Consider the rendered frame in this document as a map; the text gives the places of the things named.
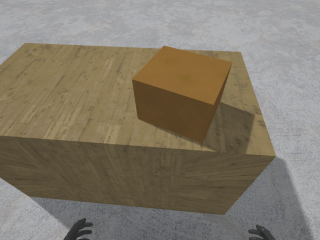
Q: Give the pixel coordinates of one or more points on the left robot hand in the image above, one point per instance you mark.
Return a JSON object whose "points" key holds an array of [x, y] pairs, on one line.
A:
{"points": [[74, 232]]}

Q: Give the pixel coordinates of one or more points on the right robot hand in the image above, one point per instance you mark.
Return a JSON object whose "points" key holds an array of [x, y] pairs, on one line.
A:
{"points": [[261, 231]]}

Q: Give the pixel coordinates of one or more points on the pedestal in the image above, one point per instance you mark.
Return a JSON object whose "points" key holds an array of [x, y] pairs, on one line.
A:
{"points": [[69, 130]]}

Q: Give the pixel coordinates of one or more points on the carton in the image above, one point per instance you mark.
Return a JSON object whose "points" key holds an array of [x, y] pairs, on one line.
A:
{"points": [[180, 91]]}

